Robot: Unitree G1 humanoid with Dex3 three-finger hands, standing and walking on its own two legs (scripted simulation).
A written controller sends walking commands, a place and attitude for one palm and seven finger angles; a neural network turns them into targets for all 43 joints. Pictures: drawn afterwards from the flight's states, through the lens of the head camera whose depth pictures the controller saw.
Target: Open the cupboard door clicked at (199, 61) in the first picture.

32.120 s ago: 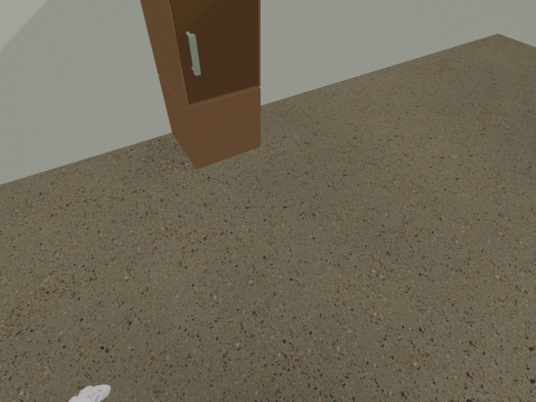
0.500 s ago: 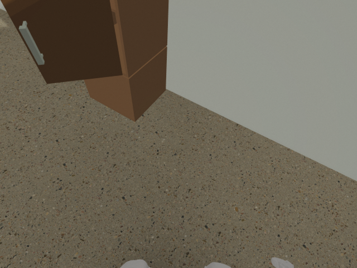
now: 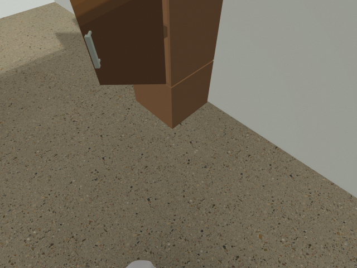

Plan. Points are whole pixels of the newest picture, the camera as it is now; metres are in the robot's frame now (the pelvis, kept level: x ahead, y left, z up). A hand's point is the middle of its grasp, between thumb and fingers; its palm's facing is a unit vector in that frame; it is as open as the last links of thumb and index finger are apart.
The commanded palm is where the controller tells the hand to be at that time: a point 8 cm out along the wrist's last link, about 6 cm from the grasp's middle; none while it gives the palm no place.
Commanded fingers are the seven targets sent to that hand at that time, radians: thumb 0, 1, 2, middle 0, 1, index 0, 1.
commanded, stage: take the last steps up to it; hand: left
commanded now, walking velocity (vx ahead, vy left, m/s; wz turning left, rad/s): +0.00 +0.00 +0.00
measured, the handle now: (93, 49) +1.01 +0.48 -0.11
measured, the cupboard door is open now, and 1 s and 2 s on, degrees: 47 47 47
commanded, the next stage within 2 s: come to a stop and stand still in 1.48 s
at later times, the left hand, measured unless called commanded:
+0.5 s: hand out of the picture +0.10 +0.21 -0.16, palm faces +0.20 -0.95 -0.25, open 7.3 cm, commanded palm none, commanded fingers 0.00 0.90 0.90 -0.20 -0.30 -0.20 -0.30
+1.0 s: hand (75, 232) +0.21 +0.31 -0.18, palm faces +0.22 -0.96 -0.18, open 7.3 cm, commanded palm none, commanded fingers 0.00 0.90 0.90 -0.20 -0.30 -0.20 -0.30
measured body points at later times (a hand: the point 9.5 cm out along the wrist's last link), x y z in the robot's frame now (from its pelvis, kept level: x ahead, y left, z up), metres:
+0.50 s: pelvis +0.08 +0.00 -0.01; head +0.10 -0.02 +0.44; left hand +0.09 +0.26 -0.14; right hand +0.12 -0.23 -0.17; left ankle +0.03 +0.13 -0.67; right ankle +0.07 -0.10 -0.74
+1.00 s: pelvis +0.23 +0.12 +0.00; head +0.25 +0.13 +0.44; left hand +0.20 +0.36 -0.16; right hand +0.35 -0.10 -0.15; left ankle +0.26 +0.21 -0.74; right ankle +0.25 +0.00 -0.67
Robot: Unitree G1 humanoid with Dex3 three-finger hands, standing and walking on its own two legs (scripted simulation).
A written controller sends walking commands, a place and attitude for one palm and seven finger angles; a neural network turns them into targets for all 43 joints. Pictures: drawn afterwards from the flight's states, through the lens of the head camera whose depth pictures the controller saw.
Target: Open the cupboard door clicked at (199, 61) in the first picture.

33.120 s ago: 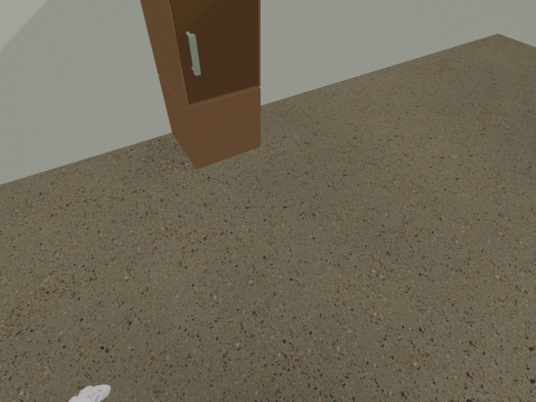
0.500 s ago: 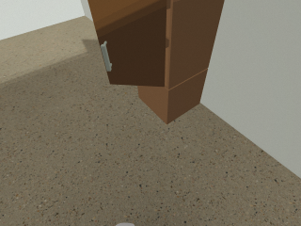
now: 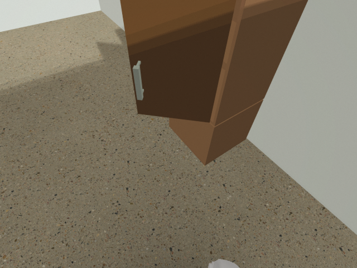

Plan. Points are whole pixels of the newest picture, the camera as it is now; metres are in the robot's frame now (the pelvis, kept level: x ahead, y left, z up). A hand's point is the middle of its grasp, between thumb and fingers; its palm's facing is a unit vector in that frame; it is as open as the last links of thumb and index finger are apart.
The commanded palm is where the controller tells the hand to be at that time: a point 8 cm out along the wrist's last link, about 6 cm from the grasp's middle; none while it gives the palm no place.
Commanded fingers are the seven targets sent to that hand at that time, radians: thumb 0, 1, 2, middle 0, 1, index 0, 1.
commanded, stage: take the last steps up to it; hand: left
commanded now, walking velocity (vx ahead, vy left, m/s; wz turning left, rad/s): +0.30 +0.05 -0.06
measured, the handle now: (139, 80) +0.82 +0.25 -0.11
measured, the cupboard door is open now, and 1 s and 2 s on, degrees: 47 47 47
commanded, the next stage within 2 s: come to a stop and stand still in 0.48 s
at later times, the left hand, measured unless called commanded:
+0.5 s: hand (116, 244) +0.19 +0.18 -0.16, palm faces +0.04 -0.98 -0.20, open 7.2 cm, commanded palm none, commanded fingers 0.00 0.90 0.90 -0.20 -0.30 -0.20 -0.30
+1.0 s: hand (114, 200) +0.31 +0.22 -0.17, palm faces -0.02 -0.97 -0.24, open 7.3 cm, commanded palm none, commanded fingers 0.00 0.90 0.90 -0.20 -0.30 -0.20 -0.30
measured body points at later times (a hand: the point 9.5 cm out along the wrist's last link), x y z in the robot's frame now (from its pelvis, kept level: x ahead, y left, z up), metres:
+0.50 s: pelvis +0.17 +0.00 +0.01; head +0.20 +0.00 +0.46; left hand +0.19 +0.23 -0.14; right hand +0.19 -0.23 -0.15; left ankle +0.24 +0.14 -0.69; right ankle +0.13 -0.10 -0.74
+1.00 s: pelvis +0.24 +0.02 +0.00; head +0.28 +0.03 +0.45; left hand +0.31 +0.27 -0.15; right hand +0.30 -0.23 -0.15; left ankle +0.32 +0.14 -0.74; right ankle +0.22 -0.11 -0.71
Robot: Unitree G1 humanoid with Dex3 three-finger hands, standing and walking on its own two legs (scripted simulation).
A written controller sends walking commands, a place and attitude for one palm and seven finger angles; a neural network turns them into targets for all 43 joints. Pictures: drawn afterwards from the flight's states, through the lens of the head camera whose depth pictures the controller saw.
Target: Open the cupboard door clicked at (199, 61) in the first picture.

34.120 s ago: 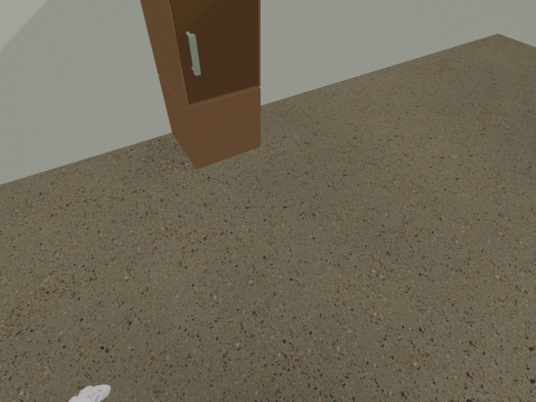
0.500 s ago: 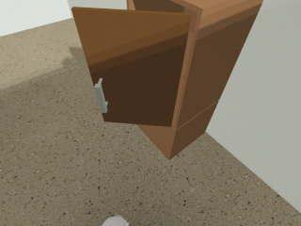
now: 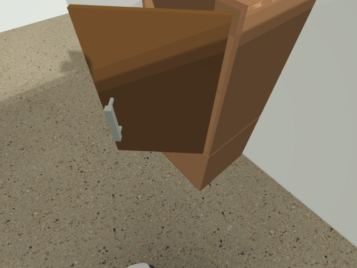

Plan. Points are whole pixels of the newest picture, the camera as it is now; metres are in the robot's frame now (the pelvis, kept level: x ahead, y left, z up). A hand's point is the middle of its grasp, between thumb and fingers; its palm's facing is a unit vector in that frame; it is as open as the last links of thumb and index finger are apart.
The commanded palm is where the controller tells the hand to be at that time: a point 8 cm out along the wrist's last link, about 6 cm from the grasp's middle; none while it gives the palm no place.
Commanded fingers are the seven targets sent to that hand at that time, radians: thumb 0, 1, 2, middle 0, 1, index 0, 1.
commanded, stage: come to a stop and stand still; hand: left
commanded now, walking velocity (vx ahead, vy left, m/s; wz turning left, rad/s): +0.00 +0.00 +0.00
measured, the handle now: (114, 120) +0.57 +0.26 -0.11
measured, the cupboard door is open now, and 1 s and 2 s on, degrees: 47 47 47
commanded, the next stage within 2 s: look again from close up in 0.88 s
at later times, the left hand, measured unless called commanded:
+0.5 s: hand out of the picture +0.04 +0.14 -0.17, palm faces +0.05 -0.98 -0.19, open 7.2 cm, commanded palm none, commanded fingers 0.00 0.90 0.90 -0.20 -0.30 -0.20 -0.30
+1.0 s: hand out of the picture +0.02 +0.11 -0.17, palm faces +0.05 -0.99 -0.16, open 7.3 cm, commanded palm none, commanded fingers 0.00 0.90 0.90 -0.20 -0.30 -0.20 -0.30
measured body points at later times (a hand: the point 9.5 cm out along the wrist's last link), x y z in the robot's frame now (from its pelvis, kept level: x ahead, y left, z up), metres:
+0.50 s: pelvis +0.01 -0.04 +0.01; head +0.03 -0.04 +0.46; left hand +0.04 +0.19 -0.15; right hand +0.02 -0.26 -0.15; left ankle +0.01 +0.08 -0.74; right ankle -0.01 -0.15 -0.74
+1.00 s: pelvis +0.03 -0.05 +0.01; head +0.04 -0.04 +0.46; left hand +0.02 +0.16 -0.16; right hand +0.03 -0.27 -0.15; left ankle +0.01 +0.08 -0.74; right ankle -0.01 -0.15 -0.74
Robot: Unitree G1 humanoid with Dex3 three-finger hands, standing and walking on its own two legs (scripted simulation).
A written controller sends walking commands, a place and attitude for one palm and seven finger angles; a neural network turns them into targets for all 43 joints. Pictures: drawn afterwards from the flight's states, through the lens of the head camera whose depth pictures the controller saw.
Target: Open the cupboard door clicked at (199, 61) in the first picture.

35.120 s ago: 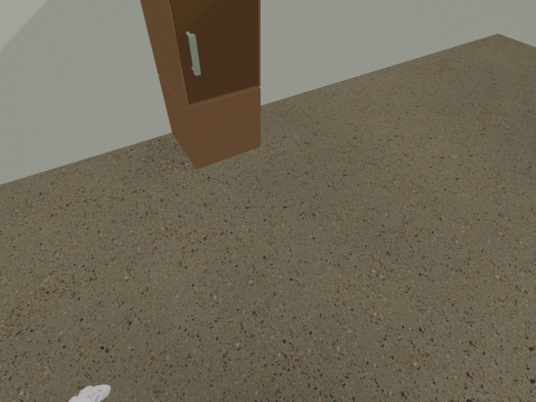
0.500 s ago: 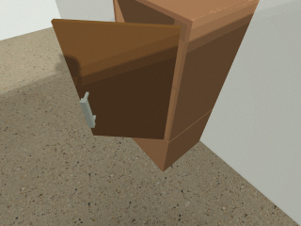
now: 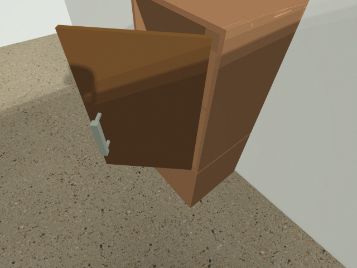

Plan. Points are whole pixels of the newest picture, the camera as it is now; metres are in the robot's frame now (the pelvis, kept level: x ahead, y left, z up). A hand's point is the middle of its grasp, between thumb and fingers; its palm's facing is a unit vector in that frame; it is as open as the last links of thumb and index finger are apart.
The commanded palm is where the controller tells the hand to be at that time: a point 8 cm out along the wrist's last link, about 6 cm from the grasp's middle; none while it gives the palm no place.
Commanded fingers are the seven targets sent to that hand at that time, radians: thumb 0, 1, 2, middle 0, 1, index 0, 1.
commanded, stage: look again from close up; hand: left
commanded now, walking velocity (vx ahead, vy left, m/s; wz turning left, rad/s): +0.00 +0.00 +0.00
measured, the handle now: (102, 134) +0.55 +0.30 -0.11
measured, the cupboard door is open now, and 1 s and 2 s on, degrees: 47 47 47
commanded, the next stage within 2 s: shuffle to correct the standing spot in 0.52 s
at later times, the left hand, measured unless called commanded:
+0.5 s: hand out of the picture +0.02 +0.25 -0.16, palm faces +0.00 -0.96 -0.27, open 7.3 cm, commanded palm none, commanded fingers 0.00 0.90 0.90 -0.20 -0.30 -0.20 -0.30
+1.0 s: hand out of the picture -0.10 +0.26 -0.19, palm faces +0.04 -0.99 -0.15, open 7.3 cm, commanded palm none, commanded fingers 0.00 0.90 0.90 -0.20 -0.30 -0.20 -0.30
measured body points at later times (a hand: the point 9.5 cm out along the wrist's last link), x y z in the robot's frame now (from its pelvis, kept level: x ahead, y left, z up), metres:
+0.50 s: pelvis -0.05 +0.04 +0.00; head -0.07 +0.04 +0.45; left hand +0.02 +0.30 -0.14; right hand +0.04 -0.22 -0.13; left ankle -0.02 +0.13 -0.74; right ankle -0.04 -0.09 -0.74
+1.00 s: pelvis -0.05 +0.09 -0.01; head -0.06 +0.11 +0.44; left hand -0.10 +0.31 -0.18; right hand -0.09 -0.15 -0.16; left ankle -0.02 +0.14 -0.74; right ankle -0.05 -0.08 -0.73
